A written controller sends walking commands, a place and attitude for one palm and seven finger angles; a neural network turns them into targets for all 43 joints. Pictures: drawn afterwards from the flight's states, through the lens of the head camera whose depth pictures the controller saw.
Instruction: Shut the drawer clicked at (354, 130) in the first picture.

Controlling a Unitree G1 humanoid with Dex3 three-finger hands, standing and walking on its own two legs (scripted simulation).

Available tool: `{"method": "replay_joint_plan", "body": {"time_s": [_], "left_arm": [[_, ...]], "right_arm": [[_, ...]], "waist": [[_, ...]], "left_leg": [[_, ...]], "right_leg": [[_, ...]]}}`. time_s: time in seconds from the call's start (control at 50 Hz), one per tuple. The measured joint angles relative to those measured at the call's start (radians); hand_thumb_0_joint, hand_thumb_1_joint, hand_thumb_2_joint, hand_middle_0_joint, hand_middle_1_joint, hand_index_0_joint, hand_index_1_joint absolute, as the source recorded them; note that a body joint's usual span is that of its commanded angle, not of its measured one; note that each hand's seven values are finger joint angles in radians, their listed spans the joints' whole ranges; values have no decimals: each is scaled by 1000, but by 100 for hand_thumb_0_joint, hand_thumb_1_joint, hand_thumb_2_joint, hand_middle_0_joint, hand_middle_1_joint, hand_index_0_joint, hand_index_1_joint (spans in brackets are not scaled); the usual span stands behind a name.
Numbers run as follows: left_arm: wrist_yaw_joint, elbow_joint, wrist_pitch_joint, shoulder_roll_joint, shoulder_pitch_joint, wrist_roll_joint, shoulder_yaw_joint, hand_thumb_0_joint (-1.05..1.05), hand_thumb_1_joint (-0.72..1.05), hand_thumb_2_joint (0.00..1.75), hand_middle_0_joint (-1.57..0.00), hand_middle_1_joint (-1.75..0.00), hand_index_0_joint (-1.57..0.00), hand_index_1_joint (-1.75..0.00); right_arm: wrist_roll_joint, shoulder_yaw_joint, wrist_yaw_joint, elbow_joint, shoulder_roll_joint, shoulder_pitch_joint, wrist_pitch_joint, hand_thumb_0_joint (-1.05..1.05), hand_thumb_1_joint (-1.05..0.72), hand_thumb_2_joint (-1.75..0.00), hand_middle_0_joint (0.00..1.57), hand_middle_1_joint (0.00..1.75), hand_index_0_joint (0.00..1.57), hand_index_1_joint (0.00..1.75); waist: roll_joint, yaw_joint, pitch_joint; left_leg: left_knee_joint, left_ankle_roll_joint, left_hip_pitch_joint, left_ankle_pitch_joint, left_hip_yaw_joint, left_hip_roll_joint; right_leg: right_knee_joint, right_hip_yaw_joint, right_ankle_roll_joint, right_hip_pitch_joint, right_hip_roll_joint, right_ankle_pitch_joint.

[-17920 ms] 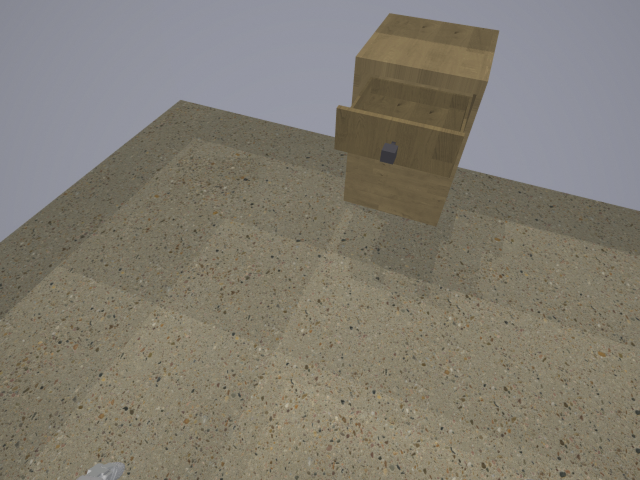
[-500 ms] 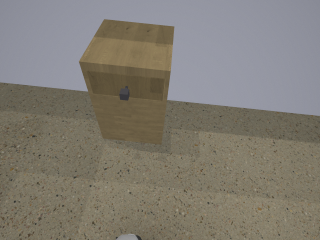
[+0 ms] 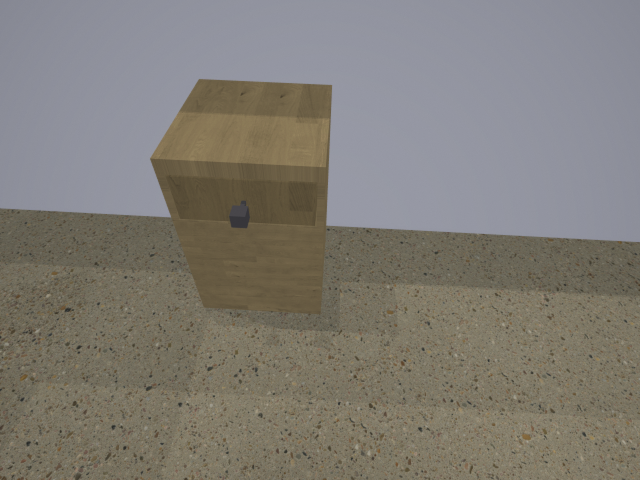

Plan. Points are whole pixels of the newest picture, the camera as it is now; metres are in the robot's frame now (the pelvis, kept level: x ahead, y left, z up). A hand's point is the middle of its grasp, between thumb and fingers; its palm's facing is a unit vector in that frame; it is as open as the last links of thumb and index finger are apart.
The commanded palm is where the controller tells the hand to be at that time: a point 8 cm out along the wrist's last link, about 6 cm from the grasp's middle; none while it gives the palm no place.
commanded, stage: let the arm hang, fingers relaxed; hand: left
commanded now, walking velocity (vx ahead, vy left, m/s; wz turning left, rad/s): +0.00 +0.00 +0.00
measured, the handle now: (241, 211) +0.79 +0.25 -0.23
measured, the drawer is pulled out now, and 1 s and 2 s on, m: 0.00 0.00 0.00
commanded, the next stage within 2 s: look to check the result in 0.16 s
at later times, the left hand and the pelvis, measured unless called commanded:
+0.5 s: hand out of the picture -0.04 +0.14 -0.18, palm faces +0.07 -0.98 -0.17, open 7.4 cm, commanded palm none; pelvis +0.01 -0.01 +0.00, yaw -1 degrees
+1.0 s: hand out of the picture -0.03 +0.14 -0.18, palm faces +0.07 -0.98 -0.16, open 7.4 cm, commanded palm none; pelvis +0.01 -0.01 +0.00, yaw -1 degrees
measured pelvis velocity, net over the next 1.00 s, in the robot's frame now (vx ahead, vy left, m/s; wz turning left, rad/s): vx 0.01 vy -0.01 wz -0.01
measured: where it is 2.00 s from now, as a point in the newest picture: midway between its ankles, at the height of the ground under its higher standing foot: outside the picture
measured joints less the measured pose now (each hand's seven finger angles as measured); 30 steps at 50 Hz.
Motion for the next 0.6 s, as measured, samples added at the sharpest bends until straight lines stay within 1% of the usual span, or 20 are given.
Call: {"method": "replay_joint_plan", "body": {"time_s": [0.22, 0.4, 0.6], "left_arm": [[5, -17, 1, 19, -20, -1, 15, 0, 90, 90, -20, -30, -20, -30], [6, -3, 7, 37, 5, -2, 21, 0, 90, 90, -20, -30, -20, -29], [4, 10, 9, 34, 20, -1, 16, 0, 90, 90, -20, -30, -20, -29]], "right_arm": [[0, -2, -6, -10, 1, 5, -3, 1, -91, -90, 20, 30, 20, 30], [2, -1, -8, -11, -8, -4, -3, 1, -91, -90, 20, 30, 20, 30], [3, 1, -10, -10, -15, -22, -2, 1, -91, -90, 20, 30, 20, 30]], "waist": [[-3, -6, 12], [-2, 0, 31], [-4, 7, 39]], "left_leg": [[19, -13, 5, -20, -5, 17], [15, -15, 12, -25, 0, 19], [6, -13, 21, -24, 6, 15]], "right_leg": [[-12, 1, -12, 18, 18, -2], [-22, 6, -14, 26, 20, -1], [-25, 10, -12, 31, 13, -3]]}}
